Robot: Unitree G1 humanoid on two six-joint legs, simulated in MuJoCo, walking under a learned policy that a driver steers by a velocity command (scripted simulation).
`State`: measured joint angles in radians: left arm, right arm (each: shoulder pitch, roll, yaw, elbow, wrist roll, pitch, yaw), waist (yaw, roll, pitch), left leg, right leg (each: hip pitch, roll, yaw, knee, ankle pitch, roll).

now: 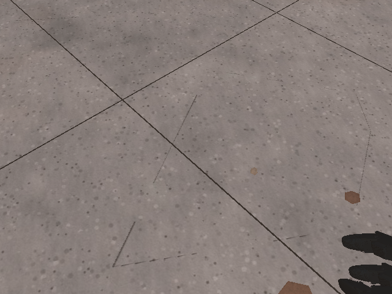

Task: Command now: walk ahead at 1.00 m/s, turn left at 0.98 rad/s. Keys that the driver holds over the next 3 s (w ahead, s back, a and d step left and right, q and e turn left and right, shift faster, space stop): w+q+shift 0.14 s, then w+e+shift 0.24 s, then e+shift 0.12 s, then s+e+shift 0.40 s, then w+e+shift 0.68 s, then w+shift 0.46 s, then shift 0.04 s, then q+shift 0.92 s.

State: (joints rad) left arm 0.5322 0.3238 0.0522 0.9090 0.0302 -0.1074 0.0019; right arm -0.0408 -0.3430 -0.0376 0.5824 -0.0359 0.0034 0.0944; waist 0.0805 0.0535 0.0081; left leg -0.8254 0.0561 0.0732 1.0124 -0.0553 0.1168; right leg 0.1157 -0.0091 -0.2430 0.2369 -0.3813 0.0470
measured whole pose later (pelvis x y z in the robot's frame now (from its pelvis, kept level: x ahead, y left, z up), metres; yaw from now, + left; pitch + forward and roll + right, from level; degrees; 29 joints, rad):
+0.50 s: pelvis +0.46 +0.03 -0.01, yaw +7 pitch +1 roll +1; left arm 0.12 0.27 0.00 0.71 0.02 -0.06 -0.06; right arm 0.42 -0.28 -0.02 0.87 0.00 -0.13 0.00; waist -0.06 -0.03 0.07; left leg 0.21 -0.14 0.11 0.18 -0.39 0.10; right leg -0.73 -0.05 -0.08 0.62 0.20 -0.09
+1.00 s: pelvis +0.65 +0.07 +0.01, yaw -21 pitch +2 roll +1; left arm 0.26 0.35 0.09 0.70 0.01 0.08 0.01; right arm 0.09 -0.30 0.00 0.65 -0.03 0.06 -0.03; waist 0.06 0.02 0.06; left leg -0.59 -0.04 -0.17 0.97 -0.29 -0.06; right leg -0.36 0.22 0.31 0.45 -0.08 -0.07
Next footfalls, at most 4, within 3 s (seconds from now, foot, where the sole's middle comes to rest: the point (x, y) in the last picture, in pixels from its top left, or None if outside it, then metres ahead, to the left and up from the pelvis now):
0.14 left None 0.29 0.04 -0.76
0.56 right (226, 218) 0.75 -0.01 -0.76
1.10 left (176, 212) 0.76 0.18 -0.76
1.68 right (285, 191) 0.89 -0.24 -0.76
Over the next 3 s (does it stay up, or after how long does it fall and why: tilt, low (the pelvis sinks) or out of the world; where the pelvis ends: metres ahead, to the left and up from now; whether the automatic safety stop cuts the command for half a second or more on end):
stays up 1.16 -0.70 0.00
